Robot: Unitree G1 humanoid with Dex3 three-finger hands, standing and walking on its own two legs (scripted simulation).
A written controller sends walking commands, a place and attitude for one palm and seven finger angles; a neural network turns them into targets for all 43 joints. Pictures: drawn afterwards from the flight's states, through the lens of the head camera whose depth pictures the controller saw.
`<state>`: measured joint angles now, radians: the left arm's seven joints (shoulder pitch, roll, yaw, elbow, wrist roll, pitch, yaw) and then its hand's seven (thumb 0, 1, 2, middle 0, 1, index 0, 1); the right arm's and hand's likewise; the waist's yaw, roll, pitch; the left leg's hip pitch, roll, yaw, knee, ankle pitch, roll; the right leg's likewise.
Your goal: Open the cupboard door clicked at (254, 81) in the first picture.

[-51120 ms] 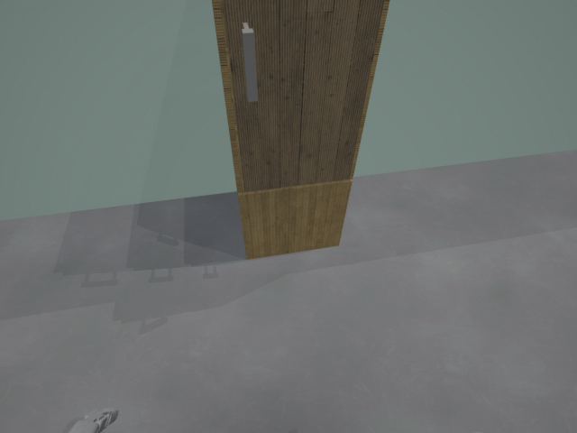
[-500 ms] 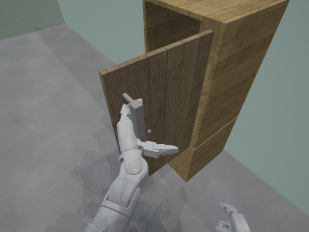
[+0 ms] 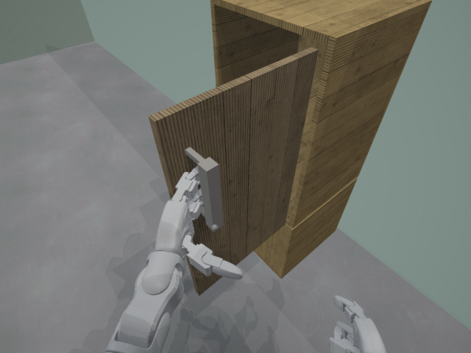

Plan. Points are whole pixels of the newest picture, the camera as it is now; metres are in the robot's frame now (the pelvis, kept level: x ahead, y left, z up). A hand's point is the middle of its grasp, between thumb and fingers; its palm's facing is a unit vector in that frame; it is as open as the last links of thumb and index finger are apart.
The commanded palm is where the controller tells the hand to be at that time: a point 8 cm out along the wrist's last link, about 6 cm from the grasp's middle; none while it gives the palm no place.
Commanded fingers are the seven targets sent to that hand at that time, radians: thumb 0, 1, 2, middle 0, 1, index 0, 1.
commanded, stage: slide the hand sideways off the handle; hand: left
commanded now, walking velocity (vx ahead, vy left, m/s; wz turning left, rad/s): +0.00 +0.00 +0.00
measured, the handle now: (204, 190) +0.36 +0.09 +0.11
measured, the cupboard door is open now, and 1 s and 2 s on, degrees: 92 92 92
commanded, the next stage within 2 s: draw the hand back to the body in 0.76 s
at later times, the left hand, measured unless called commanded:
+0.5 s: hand (181, 248) +0.25 +0.10 +0.10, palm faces -0.04 -1.00 -0.04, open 16.2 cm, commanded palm +0.21 +0.16 +0.10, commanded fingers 0.00 -0.50 0.30 -0.15 -0.30 -0.15 -0.30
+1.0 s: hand (154, 263) +0.22 +0.14 +0.11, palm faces -0.03 -1.00 -0.06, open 16.3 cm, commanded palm +0.19 +0.20 +0.11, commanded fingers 0.00 -0.50 0.30 -0.15 -0.30 -0.15 -0.30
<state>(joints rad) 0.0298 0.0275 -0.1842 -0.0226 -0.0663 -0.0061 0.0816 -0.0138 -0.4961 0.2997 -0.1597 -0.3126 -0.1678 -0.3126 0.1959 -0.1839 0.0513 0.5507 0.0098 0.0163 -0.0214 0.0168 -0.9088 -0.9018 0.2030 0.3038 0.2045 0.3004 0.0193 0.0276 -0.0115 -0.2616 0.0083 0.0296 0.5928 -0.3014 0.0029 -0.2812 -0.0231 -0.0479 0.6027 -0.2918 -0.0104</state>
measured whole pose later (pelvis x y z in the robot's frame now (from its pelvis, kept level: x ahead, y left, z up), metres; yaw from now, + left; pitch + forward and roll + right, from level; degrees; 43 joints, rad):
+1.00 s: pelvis +0.01 -0.01 -0.01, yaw +2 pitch +0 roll +0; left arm 0.40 0.20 0.04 -0.32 -0.21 -0.09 -0.18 -0.01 -0.50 0.30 -0.15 -0.30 -0.15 -0.30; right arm 0.24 -0.23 0.05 0.55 0.03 -0.20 -0.08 0.02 -0.91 -0.90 0.20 0.30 0.21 0.30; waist 0.03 0.05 -0.03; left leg -0.33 0.02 -0.01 0.69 -0.36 -0.01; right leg -0.33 -0.01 -0.09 0.67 -0.35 -0.02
